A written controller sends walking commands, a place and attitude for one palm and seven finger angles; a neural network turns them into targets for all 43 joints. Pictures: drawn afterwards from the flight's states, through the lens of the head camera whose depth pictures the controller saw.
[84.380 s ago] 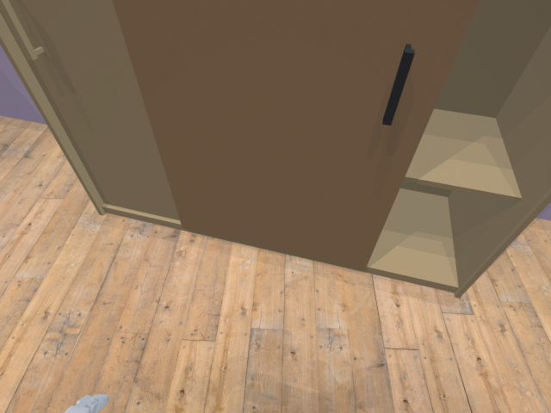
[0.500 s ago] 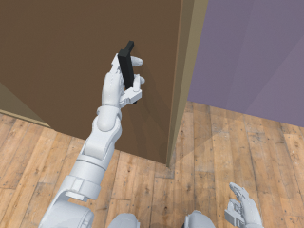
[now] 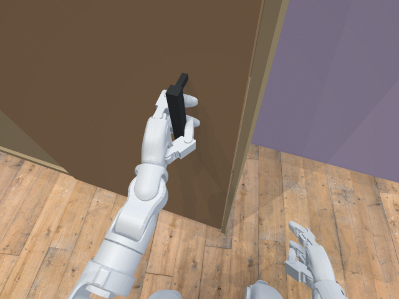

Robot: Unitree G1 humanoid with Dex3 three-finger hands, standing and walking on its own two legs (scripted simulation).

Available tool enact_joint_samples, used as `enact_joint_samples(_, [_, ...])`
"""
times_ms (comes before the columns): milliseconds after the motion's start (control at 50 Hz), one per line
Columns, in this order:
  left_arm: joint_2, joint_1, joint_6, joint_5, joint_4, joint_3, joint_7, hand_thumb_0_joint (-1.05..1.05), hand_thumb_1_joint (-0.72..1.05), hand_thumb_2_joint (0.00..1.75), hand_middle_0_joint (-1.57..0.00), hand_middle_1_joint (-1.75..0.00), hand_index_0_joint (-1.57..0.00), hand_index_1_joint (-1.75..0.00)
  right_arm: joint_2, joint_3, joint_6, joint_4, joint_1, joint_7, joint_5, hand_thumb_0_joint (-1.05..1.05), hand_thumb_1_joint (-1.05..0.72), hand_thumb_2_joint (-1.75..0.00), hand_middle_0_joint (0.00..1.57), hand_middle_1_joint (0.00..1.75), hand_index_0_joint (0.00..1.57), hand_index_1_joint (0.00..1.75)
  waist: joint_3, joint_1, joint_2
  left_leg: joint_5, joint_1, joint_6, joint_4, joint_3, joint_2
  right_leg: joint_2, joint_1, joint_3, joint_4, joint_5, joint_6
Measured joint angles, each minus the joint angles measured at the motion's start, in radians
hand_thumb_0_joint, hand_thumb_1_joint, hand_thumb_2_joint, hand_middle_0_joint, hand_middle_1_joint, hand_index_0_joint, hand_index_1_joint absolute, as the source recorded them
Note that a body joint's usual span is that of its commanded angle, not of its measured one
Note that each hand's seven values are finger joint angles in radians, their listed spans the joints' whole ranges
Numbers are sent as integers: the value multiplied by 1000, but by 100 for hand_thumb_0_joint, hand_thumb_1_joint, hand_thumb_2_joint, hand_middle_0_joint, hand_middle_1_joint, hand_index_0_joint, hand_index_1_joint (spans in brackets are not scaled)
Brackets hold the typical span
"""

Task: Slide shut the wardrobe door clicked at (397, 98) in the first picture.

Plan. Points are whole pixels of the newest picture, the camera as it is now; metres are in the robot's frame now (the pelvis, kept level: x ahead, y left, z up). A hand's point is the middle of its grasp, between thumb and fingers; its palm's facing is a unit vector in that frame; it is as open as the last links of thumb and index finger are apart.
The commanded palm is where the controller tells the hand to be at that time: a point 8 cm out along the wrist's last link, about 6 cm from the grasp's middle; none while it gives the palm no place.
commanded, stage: step sideways, sliding the door along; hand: left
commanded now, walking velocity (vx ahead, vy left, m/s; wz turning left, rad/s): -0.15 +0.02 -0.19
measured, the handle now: (183, 117) +0.40 +0.12 +0.11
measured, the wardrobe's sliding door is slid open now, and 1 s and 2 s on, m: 0.00 0.00 0.00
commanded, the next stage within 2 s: none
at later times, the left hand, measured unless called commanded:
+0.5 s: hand (188, 141) +0.35 +0.10 +0.12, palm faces -0.03 -1.00 +0.05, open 5.8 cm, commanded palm +0.32 +0.06 +0.11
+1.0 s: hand (165, 138) +0.34 +0.14 +0.12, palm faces -0.61 -0.79 -0.11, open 7.0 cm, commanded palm +0.36 +0.17 +0.11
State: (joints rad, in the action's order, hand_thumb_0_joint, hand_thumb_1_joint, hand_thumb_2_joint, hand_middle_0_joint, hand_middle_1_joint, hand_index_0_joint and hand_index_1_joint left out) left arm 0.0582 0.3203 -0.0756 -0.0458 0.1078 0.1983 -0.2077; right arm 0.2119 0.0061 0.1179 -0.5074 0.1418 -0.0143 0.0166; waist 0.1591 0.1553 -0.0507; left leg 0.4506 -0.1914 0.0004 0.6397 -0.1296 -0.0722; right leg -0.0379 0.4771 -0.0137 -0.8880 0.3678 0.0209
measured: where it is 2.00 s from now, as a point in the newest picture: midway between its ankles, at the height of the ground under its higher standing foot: outside the picture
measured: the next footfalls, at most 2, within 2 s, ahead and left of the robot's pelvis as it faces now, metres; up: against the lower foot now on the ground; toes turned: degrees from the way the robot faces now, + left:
right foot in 0.08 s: +0.12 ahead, -0.12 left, +0.00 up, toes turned +0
left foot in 0.76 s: +0.13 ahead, +0.22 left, +0.00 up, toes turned +3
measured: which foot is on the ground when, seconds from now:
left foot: down 0.00-0.64, up 0.66-0.74, down 0.76-1.00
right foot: up 0.00-0.06, down 0.08-0.72, up 0.74-1.00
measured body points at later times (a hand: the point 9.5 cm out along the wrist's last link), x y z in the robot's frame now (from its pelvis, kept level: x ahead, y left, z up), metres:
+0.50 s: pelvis +0.08 +0.06 +0.00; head +0.16 +0.04 +0.44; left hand +0.34 +0.15 +0.12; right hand +0.32 -0.09 -0.09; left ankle -0.04 +0.09 -0.67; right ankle +0.10 -0.11 -0.72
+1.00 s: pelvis +0.15 +0.16 +0.01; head +0.20 +0.18 +0.46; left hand +0.37 +0.18 +0.13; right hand +0.34 -0.03 -0.05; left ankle +0.10 +0.21 -0.72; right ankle +0.27 +0.05 -0.66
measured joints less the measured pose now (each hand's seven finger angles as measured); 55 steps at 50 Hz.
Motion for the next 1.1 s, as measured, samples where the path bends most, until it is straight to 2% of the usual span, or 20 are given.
enact_joint_samples(80, [-5, -54, 3, -7, -69, 5, 3, 1, 81, 85, -31, -140, -19, -140, -30, 35, 10, 12, 19, -3, -5, 1, -91, -90, 19, 30, 19, 30, 7, 1, -4, 76, 14, 2, 95, -9, 2, -9, -34, -22, 89, -104, 7])
enact_joint_samples(120, [-25, -81, 4, -6, -100, 6, 6, 1, 81, 85, -31, -140, -19, -140, -32, 42, 14, 3, 20, -2, -1, 1, -91, -90, 19, 30, 19, 30, 5, -5, -40, 107, -5, -1, 171, -9, -24, -1, -70, -46, 103, -32, 3])
enact_joint_samples(180, [-58, -106, 5, 6, -131, 20, 6, 2, 81, 86, -30, -140, -20, -140, -35, 39, 7, -29, -2, 0, 11, 2, -91, -90, 20, 30, 20, 30, 13, -17, -51, 32, -68, -4, 274, -10, -31, -18, -92, -64, 137, -125, -4])
enact_joint_samples(240, [-114, -148, 7, 20, -161, 43, -3, 3, 81, 86, -23, -140, -23, -140, -13, 28, 7, -30, -19, 12, 16, 2, -91, -90, 20, 30, 20, 30, 12, -24, -59, -21, -63, -4, 205, -11, -13, -30, -78, -60, 154, -119, 15])
enact_joint_samples(320, [-130, -196, 13, 20, -208, 103, -1, 4, 82, 85, -18, -140, -26, -140, 3, 7, 32, 31, 2, 3, 15, 2, -91, -90, 20, 30, 19, 30, 14, -25, -55, -67, -52, -43, 141, -85, -13, -30, -28, -21, 114, -115, 7])
enact_joint_samples(380, [-129, -248, 6, 32, -245, 149, 4, 4, 82, 84, -18, -140, -26, -140, 1, 19, 52, 61, 28, -11, 16, 2, -91, -90, 19, 30, 19, 30, 9, -19, -27, -94, -54, -50, 200, -151, -14, -27, -42, -19, 179, -170, 6])
enact_joint_samples(420, [-133, -302, -1, 41, -273, 179, 6, 4, 82, 84, -18, -140, -27, -140, 4, 31, 56, 69, 39, -17, 15, 2, -91, -90, 19, 30, 19, 30, -7, -26, -37, -99, -57, -49, 259, -179, -26, -36, -84, -28, 210, -119, 12])
enact_joint_samples(500, [-77, -384, -30, 30, -313, 246, 10, 4, 81, 82, -22, -140, -26, -140, 1, 41, 37, 60, 15, -13, 23, 2, -91, -90, 19, 30, 19, 30, -40, -39, -77, -147, -74, -36, 331, -177, -37, -39, -124, -25, 243, -89, 42])
enact_joint_samples(600, [-22, -476, -65, 50, -332, 281, 80, 5, 78, 81, -30, -140, -27, -140, -9, 52, -5, 41, -14, 5, -10, 2, -91, -90, 20, 30, 20, 30, -74, -60, -90, -218, -3, -10, 260, -231, -23, -44, -97, -22, 174, -185, 4])
enact_joint_samples(640, [-10, -482, -66, 68, -330, 301, 124, 5, 76, 82, -34, -140, -28, -140, -5, 50, -16, 45, 5, 3, -5, 2, -91, -90, 20, 30, 19, 30, -80, -72, -100, -334, -47, 19, 352, -206, -42, -36, -140, -47, 215, -212, -32])
enact_joint_samples(660, [1, -479, -63, 79, -329, 322, 141, 6, 75, 81, -35, -140, -29, -140, 5, 50, -18, 44, 16, 5, 3, 2, -91, -90, 20, 30, 19, 30, -87, -70, -106, -338, -92, 39, 419, -158, -35, -31, -154, -34, 225, -215, -43])
enact_joint_samples(700, [20, -462, -66, 103, -323, 367, 167, 5, 71, 78, -37, -140, -31, -140, 17, 33, -19, 33, 27, 24, 10, 2, -91, -90, 20, 30, 19, 31, -77, -59, -81, -20, -180, 45, 458, -16, 40, -28, -138, 39, 187, -265, -35])
enact_joint_samples(720, [28, -458, -75, 110, -334, 380, 182, 4, 71, 77, -38, -140, -33, -140, 18, 33, -19, 21, 17, 28, 0, 2, -91, -90, 20, 30, 19, 31, -56, -53, -56, 13, -185, 42, 346, 31, 53, -23, -112, 81, 140, -317, -24])
enact_joint_samples(740, [34, -456, -79, 108, -351, 388, 193, 5, 71, 77, -39, -140, -33, -140, 20, 38, -24, 17, 4, 27, -10, 2, -91, -90, 20, 30, 19, 31, -36, -51, -39, -184, -155, 43, 156, 52, 27, -9, -80, 107, 72, -352, -12])
enact_joint_samples(760, [45, -458, -79, 114, -368, 401, 194, 4, 70, 76, -39, -140, -33, -138, 28, 40, -31, 24, 1, 18, -15, 2, -91, -90, 20, 30, 19, 31, -40, -49, -44, -345, -128, 40, 56, 46, -8, 4, -31, 99, -35, -230, -4])
enact_joint_samples(800, [72, -473, -108, 128, -374, 415, 192, 2, 69, 74, -38, -140, -28, -130, 25, 27, -46, 19, -14, -8, -7, 2, -91, -90, 20, 30, 19, 31, -51, -42, -38, -178, -61, -18, 27, -18, -24, 3, 69, 84, -244, 2, 1])
enact_joint_samples(840, [98, -483, -122, 140, -383, 412, 197, 1, 68, 73, -38, -138, -26, -125, 6, 18, -54, 23, -25, -22, -6, 2, -91, -90, 20, 30, 19, 31, -58, -63, -30, -50, -23, -56, -8, -51, -20, -5, 153, 38, -354, 109, 6])
enact_joint_samples(880, [123, -487, -117, 143, -405, 407, 203, 0, 68, 72, -36, -134, -24, -122, -16, 24, -47, 38, -29, -21, -9, 2, -91, -90, 20, 30, 19, 31, -53, -90, -29, -137, 0, -59, -49, -68, -27, -3, 211, -31, -351, 91, 10])
enact_joint_samples(1000, [167, -495, -101, 135, -440, 362, 237, -1, 69, 74, -34, -126, -21, -115, -83, 49, -16, 29, -12, -1, -27, 1, -91, -90, 20, 30, 17, 29, -35, -114, 11, -34, 42, -55, -61, -134, -14, 39, 166, -162, -30, -127, -4])
enact_joint_samples(1100, [152, -458, -70, 103, -431, 334, 268, -2, 68, 76, -36, -124, -20, -115, -95, 60, 5, -13, 14, 16, -20, 1, -91, -90, 20, 30, 16, 28, -31, -144, 6, -28, -37, -38, 139, -131, -38, 101, -11, -161, 127, -262, -35])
